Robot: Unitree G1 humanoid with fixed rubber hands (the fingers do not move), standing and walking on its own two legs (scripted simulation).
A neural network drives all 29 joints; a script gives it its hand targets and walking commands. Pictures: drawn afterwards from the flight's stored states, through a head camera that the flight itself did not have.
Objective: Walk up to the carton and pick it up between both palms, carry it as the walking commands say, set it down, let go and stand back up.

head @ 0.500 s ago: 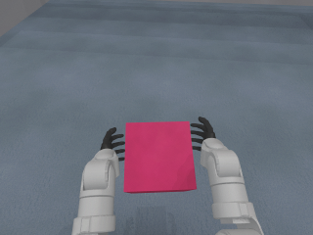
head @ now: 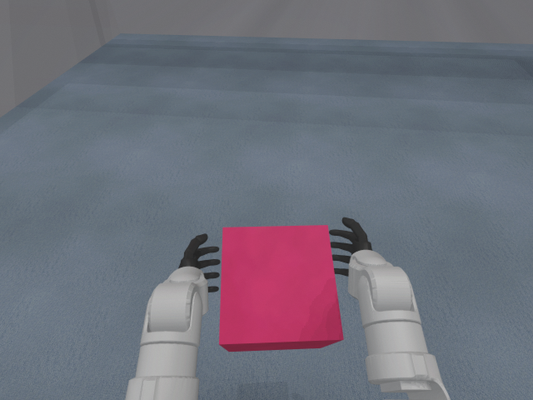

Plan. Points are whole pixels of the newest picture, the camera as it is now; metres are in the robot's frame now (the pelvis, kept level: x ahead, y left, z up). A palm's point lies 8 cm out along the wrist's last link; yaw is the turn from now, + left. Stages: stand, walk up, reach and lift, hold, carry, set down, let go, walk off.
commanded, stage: carry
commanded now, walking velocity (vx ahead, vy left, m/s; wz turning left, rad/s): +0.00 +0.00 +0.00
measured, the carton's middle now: (275, 292) +0.30 +0.01 -0.03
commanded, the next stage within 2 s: none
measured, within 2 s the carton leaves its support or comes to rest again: neither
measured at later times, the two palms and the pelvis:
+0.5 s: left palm (181, 307) +0.22 +0.14 +0.07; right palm (368, 282) +0.25 -0.12 +0.08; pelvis -0.05 -0.01 -0.01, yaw +4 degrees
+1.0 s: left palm out of the picture +0.09 +0.21 +0.05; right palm (295, 330) +0.20 -0.02 +0.06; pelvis -0.15 -0.01 -0.02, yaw +21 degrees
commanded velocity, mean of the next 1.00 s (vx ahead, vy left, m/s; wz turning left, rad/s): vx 0.00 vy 0.00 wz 0.44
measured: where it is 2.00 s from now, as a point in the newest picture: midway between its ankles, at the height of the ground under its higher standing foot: outside the picture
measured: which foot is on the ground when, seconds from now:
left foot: down 0.00-0.82, up 0.84-0.98, down 1.00-1.00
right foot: down 0.00-1.00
